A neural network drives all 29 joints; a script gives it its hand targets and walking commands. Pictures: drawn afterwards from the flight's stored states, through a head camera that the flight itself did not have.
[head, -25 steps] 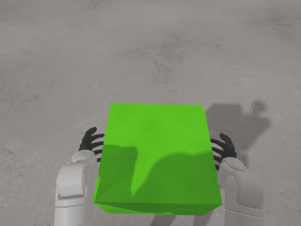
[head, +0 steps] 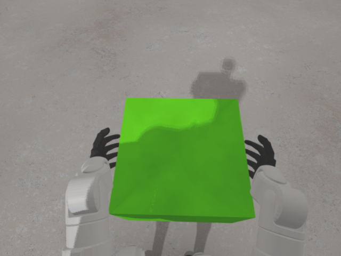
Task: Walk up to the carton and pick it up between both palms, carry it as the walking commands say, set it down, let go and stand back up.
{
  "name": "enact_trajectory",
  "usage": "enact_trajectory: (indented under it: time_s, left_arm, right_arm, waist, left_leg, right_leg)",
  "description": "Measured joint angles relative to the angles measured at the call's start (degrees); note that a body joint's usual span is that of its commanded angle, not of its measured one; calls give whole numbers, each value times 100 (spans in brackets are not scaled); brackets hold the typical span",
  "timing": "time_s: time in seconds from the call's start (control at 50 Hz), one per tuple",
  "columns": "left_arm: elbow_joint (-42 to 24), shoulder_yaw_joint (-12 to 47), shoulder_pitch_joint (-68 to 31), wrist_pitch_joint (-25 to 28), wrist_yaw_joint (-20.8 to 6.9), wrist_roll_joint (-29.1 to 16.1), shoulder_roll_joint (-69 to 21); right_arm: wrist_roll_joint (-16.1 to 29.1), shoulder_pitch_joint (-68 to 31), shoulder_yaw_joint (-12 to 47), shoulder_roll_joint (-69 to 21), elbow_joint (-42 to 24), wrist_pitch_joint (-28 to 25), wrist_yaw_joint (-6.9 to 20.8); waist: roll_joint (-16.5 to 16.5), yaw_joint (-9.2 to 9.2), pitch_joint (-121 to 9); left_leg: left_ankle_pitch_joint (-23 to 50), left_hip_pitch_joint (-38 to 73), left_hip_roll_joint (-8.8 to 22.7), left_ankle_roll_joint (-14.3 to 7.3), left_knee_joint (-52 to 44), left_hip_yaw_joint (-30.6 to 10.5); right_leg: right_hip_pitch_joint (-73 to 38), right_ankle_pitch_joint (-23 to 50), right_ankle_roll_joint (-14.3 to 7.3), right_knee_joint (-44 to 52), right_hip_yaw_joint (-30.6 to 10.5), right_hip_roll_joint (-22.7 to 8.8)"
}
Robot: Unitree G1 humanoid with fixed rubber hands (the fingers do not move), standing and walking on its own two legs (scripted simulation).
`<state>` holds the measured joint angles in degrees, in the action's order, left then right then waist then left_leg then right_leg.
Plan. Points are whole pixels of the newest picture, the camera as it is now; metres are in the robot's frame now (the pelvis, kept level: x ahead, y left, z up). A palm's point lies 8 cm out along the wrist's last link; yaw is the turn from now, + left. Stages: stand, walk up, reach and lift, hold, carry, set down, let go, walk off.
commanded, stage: carry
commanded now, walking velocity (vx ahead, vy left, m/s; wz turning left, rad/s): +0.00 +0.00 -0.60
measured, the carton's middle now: (180, 162) +0.34 -0.02 -0.01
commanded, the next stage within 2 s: none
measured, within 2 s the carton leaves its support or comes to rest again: neither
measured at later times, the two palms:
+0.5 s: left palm (101, 172) +0.27 +0.14 +0.09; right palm (293, 226) +0.17 -0.19 +0.10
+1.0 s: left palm (166, 200) +0.23 +0.01 +0.07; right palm out of the picture +0.03 -0.27 +0.07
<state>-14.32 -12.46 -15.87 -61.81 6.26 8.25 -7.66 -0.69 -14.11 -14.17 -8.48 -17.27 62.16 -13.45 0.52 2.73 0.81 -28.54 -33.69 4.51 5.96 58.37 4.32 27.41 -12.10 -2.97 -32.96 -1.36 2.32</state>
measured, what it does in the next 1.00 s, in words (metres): walks backwards, turning right: left foot, then right foot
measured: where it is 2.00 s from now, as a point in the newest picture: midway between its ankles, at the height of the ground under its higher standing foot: outside the picture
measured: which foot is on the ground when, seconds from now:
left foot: up 0.00-0.16, down 0.18-0.62, up 0.64-1.00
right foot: down 0.00-0.20, up 0.22-0.60, down 0.62-1.00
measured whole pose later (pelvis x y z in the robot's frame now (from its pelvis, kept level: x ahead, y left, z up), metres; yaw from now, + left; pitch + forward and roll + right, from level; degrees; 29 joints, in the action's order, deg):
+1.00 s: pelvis -0.11 +0.04 +0.00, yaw -34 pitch +7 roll +1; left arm -16.6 -11.4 -14.0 -61.8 6.5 9.0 -8.5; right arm -1.9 -12.7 -13.7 -8.2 -18.2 61.9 -11.5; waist 1.9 1.0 -0.9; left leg -26.8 -28.4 2.0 4.6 47.4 4.7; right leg 28.8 -11.3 -0.3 -33.4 -4.3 1.2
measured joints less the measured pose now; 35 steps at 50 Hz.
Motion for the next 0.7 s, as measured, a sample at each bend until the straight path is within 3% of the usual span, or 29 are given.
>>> enact_trajectory:
  time_s: [0.16,0.18,0.2,0.22,0.24,0.28,0.38,0.5,0.58,0.62,0.66,0.7]
  left_arm:
    - [-290,130,372,-83,128,-5,-40]
    - [-328,142,379,-120,156,-15,-35]
    - [-336,160,371,-153,174,-35,24]
    - [-301,178,409,-161,175,-64,86]
    - [-263,206,492,-172,195,-95,125]
    - [-130,263,553,-263,222,-119,178]
    - [316,380,163,-341,287,-255,369]
    - [647,424,-231,-332,160,-246,582]
    - [873,410,-295,-393,81,-203,663]
    - [944,394,-331,-429,69,-196,663]
    - [1078,368,-356,-331,183,-175,456]
    - [1073,324,-296,-291,249,-143,274]
  right_arm:
    - [-188,158,116,32,41,4,271]
    - [-221,156,118,32,51,6,314]
    - [-250,168,157,28,105,-38,338]
    - [-257,196,211,30,163,-60,311]
    - [-250,243,254,38,228,-45,286]
    - [-240,378,309,64,346,-8,250]
    - [-242,304,161,54,419,63,158]
    - [-284,36,63,4,498,121,54]
    - [-314,-42,75,-13,677,232,-16]
    - [-306,-49,71,-11,708,277,-48]
    - [-305,-21,-71,71,732,266,52]
    - [-227,87,-194,76,668,251,60]
  waist:
    - [253,-244,-323]
    - [247,-252,-355]
    - [383,-257,-338]
    - [445,-288,-324]
    - [358,-306,-363]
    - [149,-395,-413]
    - [-46,-490,-434]
    - [-43,-414,-476]
    - [-66,-333,-453]
    - [-62,-310,-411]
    - [-381,-233,-225]
    - [-258,-238,-58]
  left_leg:
    - [314,1029,-439,-226,-1920,-9]
    - [679,1275,-420,-299,-2384,47]
    - [956,1389,-497,-516,-2566,148]
    - [1009,1448,-507,-673,-2562,223]
    - [962,1464,-418,-769,-2501,247]
    - [913,1618,-201,-833,-2581,312]
    - [1176,1888,159,-753,-2991,512]
    - [1208,1811,438,-674,-2934,936]
    - [1024,1618,642,-547,-2515,1250]
    - [845,1472,754,-453,-2121,1394]
    - [435,1108,978,-304,-1348,1065]
    - [-359,760,696,-164,-590,749]
  right_leg:
    - [272,316,219,101,-432,47]
    - [317,323,264,35,-455,82]
    - [352,295,314,-94,-538,31]
    - [419,-169,380,-417,-547,40]
    - [540,-807,449,-917,-302,42]
    - [722,-1420,527,-1981,105,-4]
    - [710,-954,714,-3025,264,-234]
    - [115,-1131,838,-2059,473,-483]
    - [-480,-1069,704,-882,733,-460]
    - [-892,-393,599,78,837,-410]
    - [-888,-347,297,120,909,-182]
    - [-703,-456,141,-58,683,-244]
